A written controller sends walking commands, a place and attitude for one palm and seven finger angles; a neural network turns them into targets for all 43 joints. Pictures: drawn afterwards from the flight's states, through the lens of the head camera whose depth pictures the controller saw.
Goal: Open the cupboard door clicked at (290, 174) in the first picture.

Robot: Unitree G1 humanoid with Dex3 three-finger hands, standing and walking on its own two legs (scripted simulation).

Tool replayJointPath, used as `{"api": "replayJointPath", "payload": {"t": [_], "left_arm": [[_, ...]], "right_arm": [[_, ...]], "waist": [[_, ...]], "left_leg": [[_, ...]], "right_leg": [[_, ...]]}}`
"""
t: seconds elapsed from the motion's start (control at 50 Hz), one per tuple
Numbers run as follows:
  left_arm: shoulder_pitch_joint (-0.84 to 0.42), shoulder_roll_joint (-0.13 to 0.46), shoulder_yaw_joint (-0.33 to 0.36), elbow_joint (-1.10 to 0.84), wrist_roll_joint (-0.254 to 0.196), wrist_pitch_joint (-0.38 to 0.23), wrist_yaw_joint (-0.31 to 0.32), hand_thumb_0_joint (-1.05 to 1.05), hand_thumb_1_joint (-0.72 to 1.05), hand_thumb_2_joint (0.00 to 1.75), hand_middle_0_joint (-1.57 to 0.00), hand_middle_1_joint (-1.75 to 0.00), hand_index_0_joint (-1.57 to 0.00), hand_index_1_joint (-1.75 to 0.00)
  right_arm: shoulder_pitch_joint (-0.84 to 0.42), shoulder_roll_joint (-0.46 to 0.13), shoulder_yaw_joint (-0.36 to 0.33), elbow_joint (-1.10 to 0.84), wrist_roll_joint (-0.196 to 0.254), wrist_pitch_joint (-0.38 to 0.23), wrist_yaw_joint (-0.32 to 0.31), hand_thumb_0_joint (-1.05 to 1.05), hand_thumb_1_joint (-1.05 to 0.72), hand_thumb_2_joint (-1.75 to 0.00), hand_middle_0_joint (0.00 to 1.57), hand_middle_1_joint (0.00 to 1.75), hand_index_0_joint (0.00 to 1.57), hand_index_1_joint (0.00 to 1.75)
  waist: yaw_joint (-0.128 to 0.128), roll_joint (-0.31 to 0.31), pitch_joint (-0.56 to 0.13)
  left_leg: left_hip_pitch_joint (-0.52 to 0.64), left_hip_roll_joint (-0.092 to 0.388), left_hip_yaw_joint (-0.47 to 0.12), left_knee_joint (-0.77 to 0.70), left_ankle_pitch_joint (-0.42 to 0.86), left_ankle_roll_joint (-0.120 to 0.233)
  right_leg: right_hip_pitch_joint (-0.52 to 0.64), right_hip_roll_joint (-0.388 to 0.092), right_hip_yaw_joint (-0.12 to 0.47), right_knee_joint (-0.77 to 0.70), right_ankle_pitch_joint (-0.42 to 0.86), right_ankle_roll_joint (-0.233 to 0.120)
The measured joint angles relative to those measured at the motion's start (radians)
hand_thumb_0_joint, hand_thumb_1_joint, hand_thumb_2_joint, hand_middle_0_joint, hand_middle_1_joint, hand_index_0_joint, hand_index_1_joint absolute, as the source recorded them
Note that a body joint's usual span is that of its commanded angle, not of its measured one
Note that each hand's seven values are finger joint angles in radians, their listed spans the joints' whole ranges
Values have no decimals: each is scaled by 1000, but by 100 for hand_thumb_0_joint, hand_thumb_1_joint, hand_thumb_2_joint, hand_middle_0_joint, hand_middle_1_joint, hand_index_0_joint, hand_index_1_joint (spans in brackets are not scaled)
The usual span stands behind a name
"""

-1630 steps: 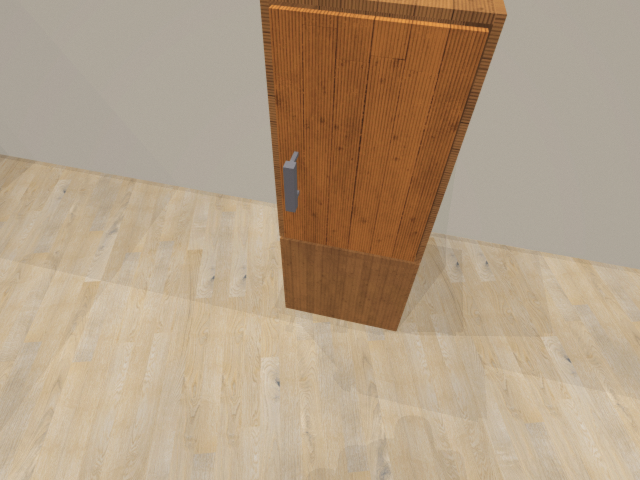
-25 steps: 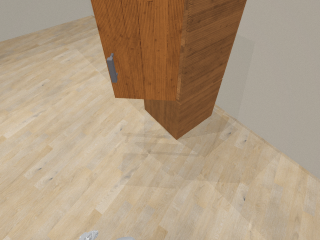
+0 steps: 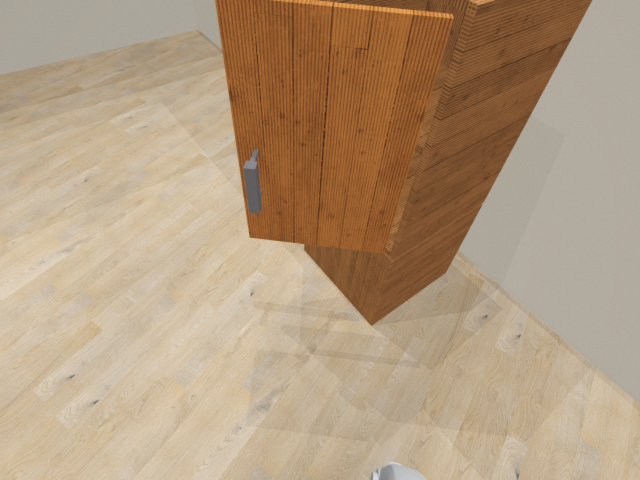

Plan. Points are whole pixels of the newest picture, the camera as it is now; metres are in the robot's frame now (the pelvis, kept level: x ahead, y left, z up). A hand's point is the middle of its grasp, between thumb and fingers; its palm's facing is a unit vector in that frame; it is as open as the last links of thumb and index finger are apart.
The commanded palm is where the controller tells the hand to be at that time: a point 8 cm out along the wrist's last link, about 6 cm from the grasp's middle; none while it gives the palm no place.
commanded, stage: take the last steps up to it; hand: left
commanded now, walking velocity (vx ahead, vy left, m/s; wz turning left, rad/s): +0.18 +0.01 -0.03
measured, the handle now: (255, 181) +0.70 +0.20 -0.11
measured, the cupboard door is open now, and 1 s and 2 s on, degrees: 47 47 47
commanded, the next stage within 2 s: come to a stop and stand still in 0.08 s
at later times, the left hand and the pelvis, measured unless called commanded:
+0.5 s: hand (210, 444) +0.19 +0.18 -0.19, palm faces +0.06 -0.98 -0.19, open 7.3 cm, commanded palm none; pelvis +0.12 -0.01 -0.01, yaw +0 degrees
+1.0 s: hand out of the picture +0.13 +0.16 -0.19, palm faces +0.02 -0.98 -0.20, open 7.4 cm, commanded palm none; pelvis +0.10 -0.01 -0.01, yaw -1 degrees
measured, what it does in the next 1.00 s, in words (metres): walks ahead: right foot, then left foot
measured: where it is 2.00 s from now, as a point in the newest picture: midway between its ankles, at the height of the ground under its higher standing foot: outside the picture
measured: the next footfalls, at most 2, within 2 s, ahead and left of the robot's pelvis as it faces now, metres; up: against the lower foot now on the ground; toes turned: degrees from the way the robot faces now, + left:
right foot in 0.20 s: +0.13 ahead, -0.12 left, +0.00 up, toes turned -2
left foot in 0.40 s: +0.14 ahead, +0.09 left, +0.00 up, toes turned +2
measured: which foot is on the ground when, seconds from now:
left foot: down 0.00-0.20, up 0.22-0.38, down 0.40-1.00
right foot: up 0.00-0.18, down 0.20-1.00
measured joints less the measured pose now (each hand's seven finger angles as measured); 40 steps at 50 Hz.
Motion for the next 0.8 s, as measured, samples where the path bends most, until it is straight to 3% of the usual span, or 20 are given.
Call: {"api": "replayJointPath", "payload": {"t": [0.08,0.16,0.22,0.28,0.32,0.38,0.4,0.42,0.48,0.56,0.66,0.74,0.8], "left_arm": [[-68,-9,-9,-31,-1,-1,-1,1,91,90,-20,-30,-20,-30],[-112,-8,-14,-53,0,-9,-2,1,91,90,-20,-30,-20,-30],[-127,-11,-14,-62,-2,-34,4,0,91,90,-20,-30,-20,-30],[-129,-29,-24,-60,-7,-39,23,0,91,90,-20,-30,-20,-30],[-121,-32,-27,-51,-6,-30,34,0,90,90,-20,-30,-20,-30],[-105,-28,-23,-33,-16,-11,44,0,91,90,-20,-30,-20,-30],[-100,-28,-22,-30,-19,-3,44,0,91,90,-20,-30,-20,-30],[-97,-24,-21,-24,-21,7,44,0,92,90,-20,-30,-20,-30],[-79,-3,-13,-22,-20,37,44,0,92,90,-20,-30,-20,-30],[-62,17,-6,-24,-20,54,42,0,91,90,-20,-30,-20,-30],[-30,32,-2,-36,-13,41,43,0,91,90,-20,-30,-20,-30],[-16,21,-13,-24,-6,27,49,0,91,90,-20,-30,-20,-30],[-10,12,-21,-16,-5,20,50,0,91,90,-20,-30,-20,-30]], "right_arm": [[54,1,7,39,-3,11,4,-1,-94,-90,20,30,20,30],[106,10,9,75,-2,29,6,0,-92,-90,20,30,20,30],[134,10,8,96,7,49,10,0,-92,-90,20,30,20,30],[106,4,6,106,14,77,3,0,-91,-90,20,30,20,30],[84,9,6,100,20,86,-2,0,-91,-90,20,30,20,30],[59,19,8,76,22,84,-3,0,-91,-90,20,30,20,30],[57,16,8,66,19,81,-2,0,-91,-90,20,30,20,30],[50,17,6,62,16,81,-3,0,-91,-90,20,30,20,30],[24,34,9,45,8,90,-7,0,-91,-90,20,30,20,30],[-22,22,1,16,-1,90,-22,1,-93,-90,20,30,20,30],[-69,-17,-15,-16,11,96,-17,1,-92,-90,20,30,20,30],[-96,-49,-28,-17,19,126,-14,0,-92,-90,20,30,20,30],[-112,-53,-24,-7,23,131,-12,0,-92,-90,20,30,20,30]], "waist": [[-25,7,6],[-50,14,13],[-60,29,17],[-70,55,34],[-66,44,33],[-61,24,24],[-57,34,18],[-53,33,14],[-34,4,1],[-25,2,12],[-21,29,24],[-23,47,18],[-16,33,16]], "left_leg": [[62,-5,-2,-30,-25,-9],[94,5,-1,38,-108,-32],[35,26,-22,249,-251,-53],[-75,32,-79,454,-325,-73],[-112,31,-87,433,-303,-86],[-102,35,-84,233,-116,-99],[-94,47,-93,169,-27,-88],[-93,48,-92,169,-16,-71],[-87,32,-74,176,-69,-47],[-82,25,-71,147,-62,-45],[-96,40,-76,169,-65,-69],[-146,14,-130,366,-249,-78],[-134,-4,-134,401,-277,-86]], "right_leg": [[26,5,-11,-203,33,-1],[126,32,-31,-387,77,-10],[178,51,-33,-418,82,-45],[214,66,-56,-429,47,-44],[239,65,-53,-471,61,-36],[254,59,-44,-481,56,-26],[251,66,-48,-465,43,-20],[248,66,-47,-449,28,-14],[240,54,-23,-413,-6,-7],[226,73,16,-308,-138,-11],[292,100,19,-438,-21,-32],[306,106,7,-467,-36,-56],[321,102,13,-510,-4,-58]]}}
